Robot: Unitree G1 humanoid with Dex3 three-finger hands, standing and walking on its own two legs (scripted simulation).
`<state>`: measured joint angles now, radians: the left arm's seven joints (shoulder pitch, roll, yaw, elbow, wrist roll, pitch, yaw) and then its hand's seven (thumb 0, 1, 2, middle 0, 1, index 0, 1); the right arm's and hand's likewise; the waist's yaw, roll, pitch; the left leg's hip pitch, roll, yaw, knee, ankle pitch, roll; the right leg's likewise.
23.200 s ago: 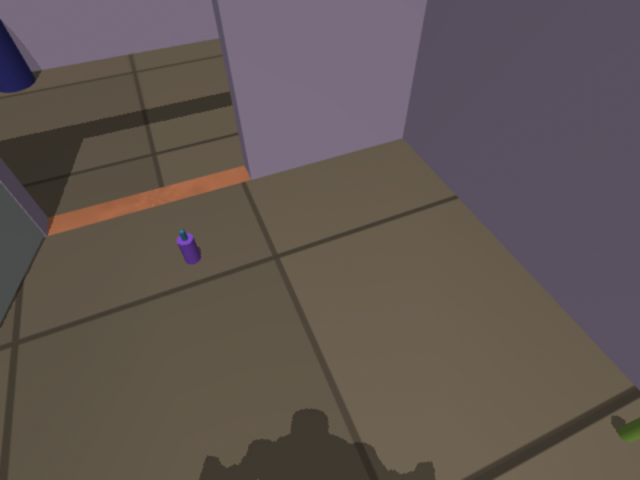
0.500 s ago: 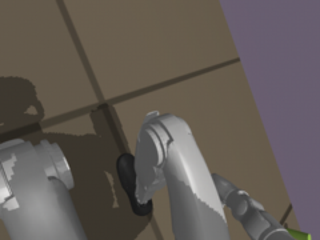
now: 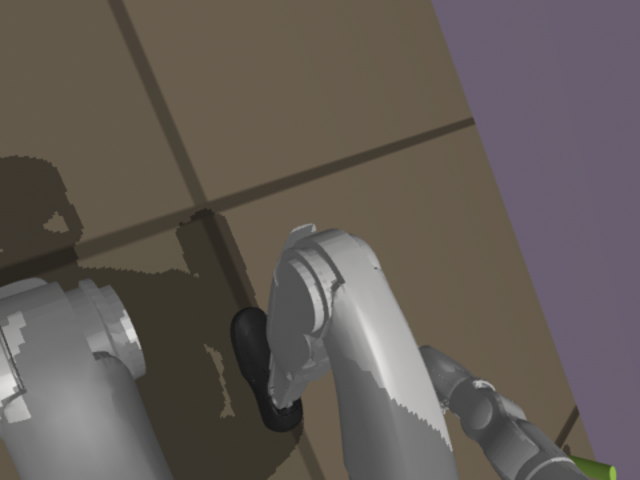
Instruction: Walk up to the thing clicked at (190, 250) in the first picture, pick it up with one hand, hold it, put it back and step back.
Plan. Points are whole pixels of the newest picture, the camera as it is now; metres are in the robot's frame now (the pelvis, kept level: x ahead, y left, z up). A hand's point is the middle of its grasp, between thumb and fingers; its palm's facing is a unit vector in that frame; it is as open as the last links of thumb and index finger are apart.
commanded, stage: withdraw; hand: left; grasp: from the side
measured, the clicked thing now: out of the picture +0.45 +0.31 -0.20
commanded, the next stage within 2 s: rise in 0.24 s
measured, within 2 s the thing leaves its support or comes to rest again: neither
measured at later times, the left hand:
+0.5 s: hand out of the picture +0.40 +0.39 -0.09, palm faces +0.35 -0.92 -0.18, open 17.4 cm
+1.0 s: hand out of the picture +0.27 +0.35 +0.08, palm faces +0.31 -0.83 -0.47, open 17.1 cm
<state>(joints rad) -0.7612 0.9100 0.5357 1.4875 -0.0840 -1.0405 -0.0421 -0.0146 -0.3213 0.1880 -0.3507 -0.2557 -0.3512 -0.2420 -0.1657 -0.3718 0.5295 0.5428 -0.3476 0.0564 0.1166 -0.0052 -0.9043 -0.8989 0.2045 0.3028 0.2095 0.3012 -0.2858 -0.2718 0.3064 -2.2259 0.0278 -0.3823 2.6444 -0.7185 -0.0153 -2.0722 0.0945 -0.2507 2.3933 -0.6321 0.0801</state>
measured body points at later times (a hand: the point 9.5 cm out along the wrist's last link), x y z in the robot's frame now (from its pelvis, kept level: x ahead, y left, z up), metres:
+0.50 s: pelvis +0.00 +0.00 +0.03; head +0.21 +0.16 +0.39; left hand +0.38 +0.44 -0.08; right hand +0.17 -0.25 -0.04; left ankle +0.08 +0.13 -0.26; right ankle +0.14 -0.12 -0.26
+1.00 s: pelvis +0.03 -0.02 +0.19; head +0.21 +0.06 +0.59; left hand +0.25 +0.39 +0.11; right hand +0.25 -0.22 +0.06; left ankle +0.08 +0.13 -0.26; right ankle +0.14 -0.12 -0.26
